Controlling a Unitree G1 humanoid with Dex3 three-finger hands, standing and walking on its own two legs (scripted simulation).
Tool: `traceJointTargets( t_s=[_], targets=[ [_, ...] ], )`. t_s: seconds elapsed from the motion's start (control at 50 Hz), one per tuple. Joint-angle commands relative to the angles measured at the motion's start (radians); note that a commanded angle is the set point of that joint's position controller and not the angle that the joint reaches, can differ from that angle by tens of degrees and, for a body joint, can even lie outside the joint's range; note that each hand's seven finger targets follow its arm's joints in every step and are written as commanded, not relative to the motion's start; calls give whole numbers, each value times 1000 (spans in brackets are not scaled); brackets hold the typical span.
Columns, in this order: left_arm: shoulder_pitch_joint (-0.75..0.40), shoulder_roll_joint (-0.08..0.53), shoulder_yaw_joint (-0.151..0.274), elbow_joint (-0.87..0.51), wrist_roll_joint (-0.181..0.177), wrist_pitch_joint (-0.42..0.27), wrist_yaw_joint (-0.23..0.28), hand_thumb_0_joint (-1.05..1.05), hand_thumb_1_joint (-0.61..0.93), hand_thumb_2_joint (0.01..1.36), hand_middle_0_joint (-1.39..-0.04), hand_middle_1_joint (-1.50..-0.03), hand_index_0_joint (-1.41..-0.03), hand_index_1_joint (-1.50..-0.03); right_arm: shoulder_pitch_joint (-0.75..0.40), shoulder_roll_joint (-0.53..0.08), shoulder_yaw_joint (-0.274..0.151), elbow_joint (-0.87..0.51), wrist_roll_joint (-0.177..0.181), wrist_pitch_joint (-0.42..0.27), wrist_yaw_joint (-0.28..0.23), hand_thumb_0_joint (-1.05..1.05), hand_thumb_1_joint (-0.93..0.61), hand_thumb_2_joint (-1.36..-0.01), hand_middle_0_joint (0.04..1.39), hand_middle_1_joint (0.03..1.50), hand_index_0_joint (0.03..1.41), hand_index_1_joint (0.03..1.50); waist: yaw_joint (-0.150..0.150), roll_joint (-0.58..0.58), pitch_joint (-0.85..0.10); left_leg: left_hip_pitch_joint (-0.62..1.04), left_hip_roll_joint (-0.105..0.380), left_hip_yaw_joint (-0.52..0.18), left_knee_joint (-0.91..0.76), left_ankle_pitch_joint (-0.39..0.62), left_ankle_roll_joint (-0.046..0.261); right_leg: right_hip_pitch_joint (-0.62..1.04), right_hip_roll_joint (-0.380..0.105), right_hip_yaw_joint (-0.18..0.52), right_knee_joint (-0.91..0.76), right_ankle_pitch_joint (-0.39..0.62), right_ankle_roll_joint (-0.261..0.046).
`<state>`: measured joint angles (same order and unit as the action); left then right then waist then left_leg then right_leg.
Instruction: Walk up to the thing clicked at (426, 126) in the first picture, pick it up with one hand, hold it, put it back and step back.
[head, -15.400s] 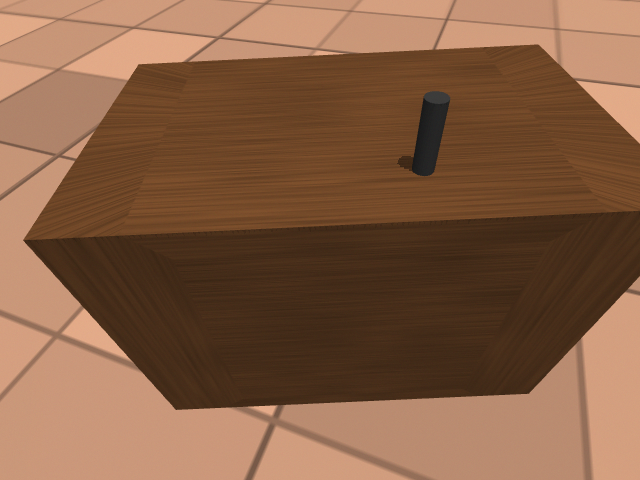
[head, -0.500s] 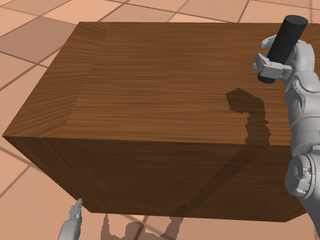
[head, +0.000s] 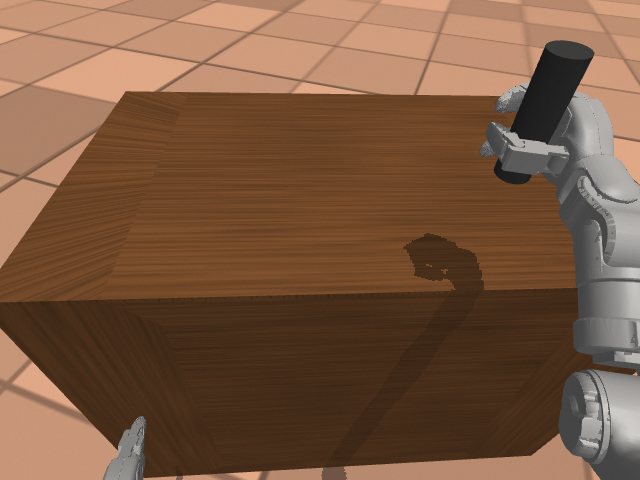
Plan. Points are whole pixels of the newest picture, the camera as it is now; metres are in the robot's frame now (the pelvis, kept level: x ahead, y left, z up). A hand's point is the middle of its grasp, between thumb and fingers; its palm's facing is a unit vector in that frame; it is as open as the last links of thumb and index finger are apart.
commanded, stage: lift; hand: right
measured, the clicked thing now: (536, 119) +0.41 -0.20 +0.29
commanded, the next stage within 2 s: hold in 0.66 s
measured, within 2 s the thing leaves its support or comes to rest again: neither
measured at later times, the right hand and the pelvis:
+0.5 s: hand (546, 142) +0.34 -0.17 +0.30, palm faces +0.12 +0.99 -0.03, open 5.3 cm; pelvis -0.02 +0.01 +0.00, yaw -1 degrees
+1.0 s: hand (568, 121) +0.33 -0.17 +0.33, palm faces +0.11 +0.99 -0.03, open 5.3 cm; pelvis -0.02 +0.00 +0.00, yaw -1 degrees
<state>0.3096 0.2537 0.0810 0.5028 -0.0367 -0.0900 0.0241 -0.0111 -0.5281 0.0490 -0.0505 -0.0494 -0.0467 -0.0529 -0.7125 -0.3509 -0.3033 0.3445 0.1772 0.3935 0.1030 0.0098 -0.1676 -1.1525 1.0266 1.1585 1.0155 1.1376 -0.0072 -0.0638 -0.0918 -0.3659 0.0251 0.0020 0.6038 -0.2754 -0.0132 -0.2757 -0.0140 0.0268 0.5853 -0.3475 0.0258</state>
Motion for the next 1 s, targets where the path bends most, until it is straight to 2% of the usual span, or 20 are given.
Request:
traceJointTargets(
  t_s=[0.0,0.04,0.06,0.08,0.12,0.14,0.18,0.24,0.28,0.38,0.42,0.52,0.58,0.64,0.68,0.7,0.74,0.88,0.96,0.98],
  targets=[
    [-100,110,40,-137,-8,-69,0,0,-539,46,-38,-47,-39,-45,-456,-210,-52,-307,21,10,5,0,-721,-1298,1461,1442,1455,1442,7,55,-246,135,-14,50,-88,250,-1,81,24,-41,-71,284,-39],
    [-112,144,71,-150,-7,-78,1,0,-542,48,-36,-44,-36,-44,-458,-220,-63,-347,22,40,0,0,-740,-1296,1471,1444,1463,1444,7,61,-280,154,-14,53,-89,270,1,107,24,-36,-73,308,-37],
    [-108,129,58,-132,-7,-83,0,0,-541,47,-35,-44,-35,-43,-466,-224,-66,-357,23,53,-3,0,-785,-1290,1483,1439,1469,1439,6,47,-270,152,-13,54,-91,273,0,109,25,-36,-71,313,-38],
    [-124,156,86,-124,-9,-87,3,0,-546,49,-36,-44,-35,-45,-467,-239,-82,-367,27,67,-10,0,-796,-1299,1489,1447,1476,1447,3,54,-252,148,-14,56,-96,252,0,104,26,-35,-77,295,-36],
    [-154,148,80,-128,-9,-97,4,0,-546,49,-36,-43,-34,-44,-454,-230,-78,-388,32,86,-19,0,-814,-1275,1477,1421,1460,1421,1,71,-203,138,-11,56,-116,176,-4,77,31,-34,-92,206,-43],
    [-153,139,69,-129,-8,-103,3,0,-549,51,-35,-41,-32,-44,-446,-225,-78,-394,28,98,-24,0,-804,-1271,1475,1419,1459,1419,-2,78,-213,143,-11,54,-123,160,-3,82,32,-34,-99,192,-43],
    [-146,84,9,-125,-9,-111,-2,0,-546,49,-35,-42,-33,-43,-440,-218,-75,-415,32,115,-28,0,-784,-1290,1484,1440,1471,1440,-10,69,-192,141,-11,53,-131,134,-1,68,33,-34,-106,171,-44],
    [-153,97,29,-79,-10,-116,-4,0,-542,46,-37,-43,-36,-44,-395,-222,-73,-392,31,151,-29,0,-782,-1295,1481,1442,1469,1442,-7,83,-150,133,-7,49,-146,88,-9,41,42,-35,-113,124,-49],
    [-178,142,71,-112,-7,-132,-1,0,-541,43,-37,-43,-37,-43,-409,-227,-85,-419,35,169,-31,0,-770,-1290,1473,1436,1461,1436,1,91,-166,142,-1,40,-158,59,-15,46,45,-36,-119,99,-52],
    [-158,105,27,-75,-12,-145,-12,0,-548,45,-37,-39,-34,-42,-410,-206,-69,-470,43,204,-32,0,-795,-1289,1478,1435,1465,1435,-4,49,-174,133,-11,58,-147,105,-2,73,40,-20,-125,147,-44],
    [-158,130,56,-86,-13,-154,-7,0,-551,48,-37,-38,-32,-42,-419,-216,-78,-485,47,215,-32,0,-794,-1300,1488,1447,1475,1447,1,61,-194,139,-15,63,-143,138,-1,96,35,-16,-124,179,-42],
    [-196,130,49,-85,-10,-168,2,0,-558,52,-39,-40,-34,-46,-434,-233,-97,-499,49,238,-42,0,-820,-1300,1484,1440,1471,1440,-13,85,-193,154,-6,57,-157,103,-7,85,44,-19,-125,145,-46],
    [-199,121,36,-52,-10,-176,1,0,-550,49,-39,-44,-36,-46,-412,-217,-75,-493,47,258,-43,0,-799,-1306,1478,1444,1466,1444,-11,69,-127,119,-10,61,-170,20,-5,52,45,-15,-144,71,-46],
    [-189,131,46,-67,-9,-183,3,0,-547,45,-40,-43,-38,-44,-402,-215,-78,-499,48,277,-38,0,-823,-1296,1478,1434,1464,1434,2,66,-164,135,-5,57,-169,57,-7,76,48,-19,-134,105,-47],
    [-188,101,11,-35,-11,-186,-3,0,-546,45,-40,-44,-39,-45,-388,-214,-80,-504,54,292,-34,0,-824,-1292,1472,1428,1458,1428,-9,64,-123,122,-6,60,-172,42,-9,54,50,-18,-137,91,-48],
    [-194,108,22,-43,-11,-188,-2,0,-545,46,-39,-44,-39,-44,-392,-223,-86,-516,52,295,-34,0,-801,-1292,1468,1429,1456,1429,-7,51,-135,126,-5,57,-173,40,-8,60,50,-17,-139,87,-47],
    [-191,92,2,-34,-11,-195,-6,0,-546,47,-39,-43,-38,-44,-397,-217,-90,-525,59,303,-31,0,-816,-1306,1485,1445,1473,1445,-14,52,-147,138,-10,62,-167,67,-5,63,46,-14,-139,115,-44],
    [-207,146,51,-67,-12,-206,3,0,-543,44,-45,-46,-45,-46,-450,-244,-105,-579,65,319,-31,0,-770,-1340,1484,1473,1480,1473,-7,56,-215,159,-13,71,-139,182,-1,120,40,-8,-119,238,-35],
    [-196,111,14,-25,-13,-205,-1,0,-551,51,-45,-48,-43,-50,-435,-229,-94,-557,66,340,-28,0,-770,-1312,1457,1439,1450,1439,-13,60,-177,146,-14,74,-151,129,0,95,41,-5,-129,188,-38],
    [-218,129,26,-53,-14,-215,1,0,-548,48,-44,-47,-43,-48,-422,-230,-100,-547,70,348,-27,0,-774,-1307,1457,1436,1450,1436,-15,77,-168,145,-15,75,-152,113,-4,85,42,-5,-131,171,-39]
  ],
)
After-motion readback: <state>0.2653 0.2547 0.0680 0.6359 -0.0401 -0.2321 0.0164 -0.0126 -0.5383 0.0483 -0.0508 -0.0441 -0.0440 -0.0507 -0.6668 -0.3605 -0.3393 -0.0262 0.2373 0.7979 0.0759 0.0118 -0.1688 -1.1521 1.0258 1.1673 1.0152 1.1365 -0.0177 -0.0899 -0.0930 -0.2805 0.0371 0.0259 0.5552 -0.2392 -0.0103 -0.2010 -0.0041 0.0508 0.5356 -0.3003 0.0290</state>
